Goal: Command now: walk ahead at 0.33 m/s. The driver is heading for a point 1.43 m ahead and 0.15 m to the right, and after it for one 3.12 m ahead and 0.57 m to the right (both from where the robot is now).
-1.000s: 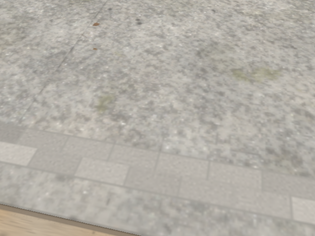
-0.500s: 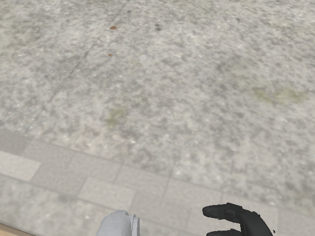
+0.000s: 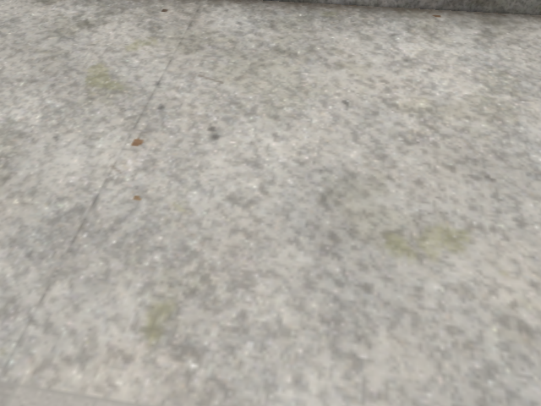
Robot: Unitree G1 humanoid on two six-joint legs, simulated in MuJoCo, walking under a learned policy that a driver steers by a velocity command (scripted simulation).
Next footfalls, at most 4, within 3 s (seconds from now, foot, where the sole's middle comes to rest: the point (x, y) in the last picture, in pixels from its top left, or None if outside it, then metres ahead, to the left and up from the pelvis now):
0.02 right None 0.08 -0.11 -0.77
0.54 left None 0.43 0.10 -0.77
1.08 right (335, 335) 0.70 -0.14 -0.77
1.60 left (241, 257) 0.97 0.11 -0.77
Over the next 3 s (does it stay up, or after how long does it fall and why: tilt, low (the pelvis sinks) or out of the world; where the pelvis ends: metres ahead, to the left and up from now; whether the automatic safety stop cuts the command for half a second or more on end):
stays up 1.14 0.02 0.01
